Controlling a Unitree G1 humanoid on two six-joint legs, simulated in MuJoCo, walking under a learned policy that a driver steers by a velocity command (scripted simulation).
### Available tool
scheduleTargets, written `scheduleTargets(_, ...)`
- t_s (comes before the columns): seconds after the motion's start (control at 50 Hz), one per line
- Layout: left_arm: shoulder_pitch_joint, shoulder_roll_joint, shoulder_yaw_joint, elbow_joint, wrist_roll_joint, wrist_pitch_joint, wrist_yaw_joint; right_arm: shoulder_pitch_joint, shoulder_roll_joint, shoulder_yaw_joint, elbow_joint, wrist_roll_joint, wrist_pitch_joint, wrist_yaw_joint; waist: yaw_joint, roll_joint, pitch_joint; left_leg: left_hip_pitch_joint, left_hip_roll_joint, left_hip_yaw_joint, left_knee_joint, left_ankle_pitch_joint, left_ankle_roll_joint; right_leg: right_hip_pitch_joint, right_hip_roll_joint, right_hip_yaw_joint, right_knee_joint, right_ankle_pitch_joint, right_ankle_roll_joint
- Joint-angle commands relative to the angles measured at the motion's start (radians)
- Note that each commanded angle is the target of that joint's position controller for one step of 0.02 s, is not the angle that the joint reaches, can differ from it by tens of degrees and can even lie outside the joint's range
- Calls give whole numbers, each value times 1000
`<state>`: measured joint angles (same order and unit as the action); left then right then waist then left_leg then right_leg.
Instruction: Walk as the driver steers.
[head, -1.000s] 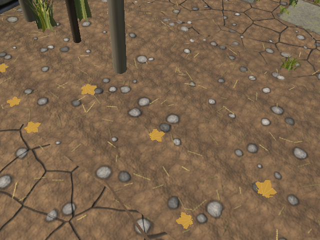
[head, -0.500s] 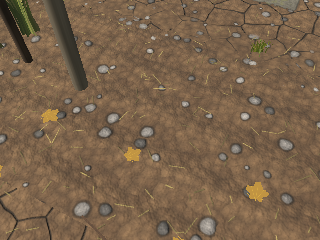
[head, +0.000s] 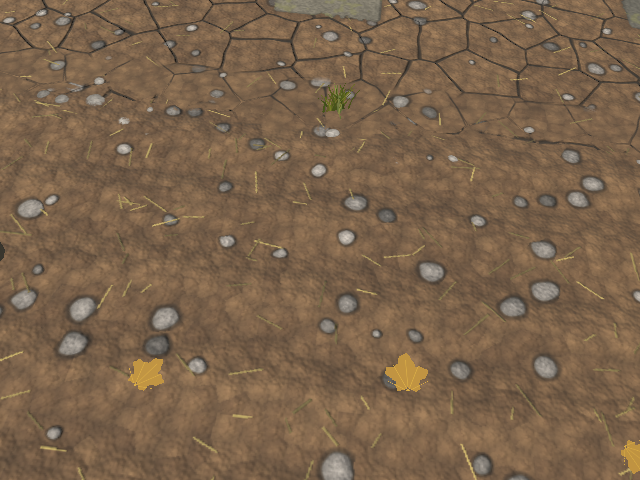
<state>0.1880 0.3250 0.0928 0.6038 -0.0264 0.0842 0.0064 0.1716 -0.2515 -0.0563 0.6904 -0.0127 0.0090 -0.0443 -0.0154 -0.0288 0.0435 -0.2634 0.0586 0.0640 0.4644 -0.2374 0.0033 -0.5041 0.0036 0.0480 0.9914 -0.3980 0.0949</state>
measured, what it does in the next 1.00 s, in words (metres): steps to the right, turning right: right foot, then left foot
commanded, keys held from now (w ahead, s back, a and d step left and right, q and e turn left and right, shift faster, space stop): e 0.46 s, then no key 0.14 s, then w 0.40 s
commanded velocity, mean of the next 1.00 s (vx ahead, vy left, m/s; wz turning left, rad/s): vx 0.11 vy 0.00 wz -0.40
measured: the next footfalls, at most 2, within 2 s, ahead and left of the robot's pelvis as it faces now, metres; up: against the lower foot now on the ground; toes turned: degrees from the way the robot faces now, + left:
right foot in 0.14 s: +0.03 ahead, -0.14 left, +0.00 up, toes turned -7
left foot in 0.60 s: +0.11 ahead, +0.07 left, +0.00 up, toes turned -25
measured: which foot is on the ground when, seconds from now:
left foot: down 0.00-0.16, up 0.18-0.58, down 0.60-1.00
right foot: up 0.00-0.12, down 0.14-0.62, up 0.64-0.98, down 1.00-1.00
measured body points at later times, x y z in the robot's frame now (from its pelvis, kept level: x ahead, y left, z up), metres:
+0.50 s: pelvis +0.01 -0.04 +0.00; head +0.05 -0.07 +0.45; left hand +0.25 +0.19 -0.08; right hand +0.10 -0.36 -0.10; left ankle +0.08 +0.10 -0.70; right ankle -0.01 -0.13 -0.74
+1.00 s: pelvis +0.08 -0.08 -0.01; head +0.09 -0.10 +0.44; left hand +0.34 +0.09 -0.09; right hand +0.00 -0.36 -0.13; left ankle +0.07 +0.08 -0.74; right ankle +0.05 -0.19 -0.75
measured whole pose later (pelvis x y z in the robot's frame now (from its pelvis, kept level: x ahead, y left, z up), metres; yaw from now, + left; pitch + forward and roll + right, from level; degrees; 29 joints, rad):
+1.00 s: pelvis +0.08 -0.08 -0.01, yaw -22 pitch +2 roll +0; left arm 0.17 0.28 0.05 0.68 -0.03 -0.05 -0.02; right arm 0.39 -0.30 -0.06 0.77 0.02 -0.04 0.01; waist -0.05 0.01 -0.01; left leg -0.15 0.03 -0.05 0.48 -0.36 -0.01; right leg -0.29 0.01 -0.01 0.48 -0.23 -0.04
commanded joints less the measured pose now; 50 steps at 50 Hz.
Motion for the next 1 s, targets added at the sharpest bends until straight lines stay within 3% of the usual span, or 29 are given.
scheduleTargets(0.02, -77, 46, 3, -112, 2, -16, -10, -1, -219, -66, -52, 8, -5, 2, -33, 229, -121, 177, 236, -135, -100, 420, 202, 6, -16, -66, -133, -21, -13)
scheduleTargets(0.1, -44, 58, 16, -108, -2, -10, -23, -20, -232, -73, -42, 35, -8, 13, -5, 234, -119, 161, 255, -104, -40, 408, 170, 132, 1, -116, -368, 68, -74)
scheduleTargets(0.12, -7, 56, 20, -92, -1, -10, -22, -29, -226, -73, -38, 45, -7, 14, 21, 219, -125, 135, 241, -74, 5, 369, 135, 212, 20, -138, -492, 160, -103)
scheduleTargets(0.14, 30, 79, 32, -77, 1, -11, -15, 17, -195, -66, -18, 43, -10, 17, 30, 156, -136, 61, 206, -22, 91, 289, 75, 339, 32, -109, -591, 280, -135)
scheduleTargets(0.16, 73, 175, 59, -80, -1, -16, 0, 32, -141, -51, -30, 6, -13, 21, 24, -73, -161, -167, 112, 81, 346, 19, -23, 541, -140, 142, -612, 616, -201)
scheduleTargets(0.18, 70, 268, 69, -99, 26, -30, 2, -28, -106, -30, -93, -29, -18, 20, 28, -321, -180, -432, -28, 39, 573, -436, -93, 590, -375, 458, -582, 918, -413)
scheduleTargets(0.2, 95, 208, 55, -98, 54, -53, -8, -98, -168, -49, -94, -11, -18, 12, 107, -187, -239, -437, -29, -103, 728, -454, -93, 544, -390, 458, -625, 794, -485)
scheduleTargets(0.22, 60, 181, 41, -80, 52, -70, -7, -113, -183, -55, -94, 12, -14, 8, 77, -136, -176, -446, -14, -129, 760, -379, -80, 497, -328, 372, -635, 698, -434)
scheduleTargets(0.24, 5, 160, 36, -74, 29, -74, 0, -92, -181, -60, -74, 12, -8, 2, 44, -87, -132, -451, -3, -135, 727, -297, -75, 462, -266, 307, -634, 640, -377)
scheduleTargets(0.26, -36, 132, 24, -76, 8, -70, 7, -77, -189, -64, -68, 5, -3, -3, 25, -87, -111, -440, -1, -138, 689, -236, -78, 436, -236, 276, -631, 646, -345)
scheduleTargets(0.28, -55, 130, 19, -78, 7, -64, 15, -63, -182, -64, -63, 0, -3, 0, 10, -98, -116, -388, -16, -132, 687, -186, -85, 396, -211, 255, -630, 684, -337)
scheduleTargets(0.32, -53, 128, 16, -74, 15, -57, 26, -42, -159, -58, -57, 7, -9, 9, 3, -93, -145, -343, -41, -127, 647, -126, -96, 396, -190, 244, -632, 673, -338)
scheduleTargets(0.38, -35, 143, 22, -60, 13, -54, 32, -76, -130, -46, -65, 10, -11, 14, 21, -90, -138, -316, -59, -137, 478, -98, -101, 405, -175, 268, -618, 612, -331)
scheduleTargets(0.46, -37, 165, 29, -56, 13, -46, 28, -102, -133, -43, -77, 16, -17, 26, 35, -116, -123, -224, -86, -152, 326, -123, -92, 350, -171, 353, -605, 500, -333)
scheduleTargets(0.54, -55, 142, 17, -50, 13, -42, 20, -74, -141, -44, -74, 24, -26, 43, 38, -131, -139, -118, -85, -135, 188, -117, -68, 348, -169, 402, -554, 550, -314)
scheduleTargets(0.58, -79, 117, 4, -48, 3, -40, 22, -29, -122, -42, -63, 18, -37, 51, -4, -119, -135, 11, -83, -114, -42, 57, -36, 314, -127, 398, -516, 506, -267)
scheduleTargets(0.6, -47, 89, -5, -42, 10, -45, 24, -21, -146, -45, -66, 3, -41, 48, 4, -76, -141, 106, -17, -168, -100, 198, -9, 265, -89, 377, -485, 386, -215)
scheduleTargets(0.62, 16, 32, -25, -39, 38, -52, 22, -8, -209, -51, -80, -19, -41, 43, 48, 133, -188, 213, 162, -355, -124, 347, 68, 177, 23, 251, -332, 79, -151)
scheduleTargets(0.64, 4, 51, -20, -54, 28, -58, 24, -11, -193, -42, -53, -35, -43, 47, 64, 296, -149, 152, 269, -538, -175, 202, 226, 77, 93, 138, -274, -185, -108)
scheduleTargets(0.66, -20, 124, -2, -45, 27, -64, 29, 2, -165, -37, -63, -17, -51, 49, 14, 236, -108, 144, 289, -584, -230, -49, 273, 20, 53, 125, -120, -212, -76)
scheduleTargets(0.68, -45, 145, 10, -41, 15, -68, 26, 45, -190, -46, -45, 0, -54, 46, -10, 205, -73, 172, 264, -587, -259, -271, 259, -69, 53, 107, -16, -175, -69)
scheduleTargets(0.72, -44, 117, 10, -24, 18, -71, 19, 51, -189, -44, -28, 24, -59, 33, -7, 186, -1, 200, 221, -535, -281, -341, 211, -174, 16, 100, 29, -71, -58)
scheduleTargets(0.82, -111, 15, -22, -18, 13, -121, -8, 107, -170, -39, -12, 27, -64, 25, -48, 187, -25, 187, 134, -337, -291, -120, 183, -53, -9, -31, -190, 69, -65)
scheduleTargets(0.88, -123, 15, -26, -18, 6, -137, -22, 132, -205, -48, -3, 34, -63, 37, -52, 208, -15, 108, 142, -305, -282, -115, 197, 78, 2, -70, -342, 53, -85)
scheduleTargets(0.94, -46, 30, -20, 13, 0, -147, -29, 127, -215, -46, 3, 51, -57, 48, 4, 178, -13, -5, 154, -298, -233, -141, 187, 278, 21, -99, -511, 181, -121)
scheduleTargets(0.96, 15, 43, -12, 38, -1, -147, -26, 131, -198, -38, 6, 48, -58, 52, 34, 156, -31, -57, 141, -287, -190, -131, 169, 386, 32, -102, -538, 196, -131)
scheduleTargets(0.98, 109, 63, -2, 64, -6, -147, -18, 121, -160, -24, 5, 40, -64, 55, 81, 140, -63, -131, 112, -251, -100, -114, 133, 521, 3, -61, -546, 185, -148)
scheduleTargets(1.0, 248, 127, 14, 83, 2, -149, -6, 82, -80, 4, -19, 21, -73, 61, 143, -19, -127, -260, 15, -140, 216, -131, 60, 682, -180, 184, -639, 75, -206)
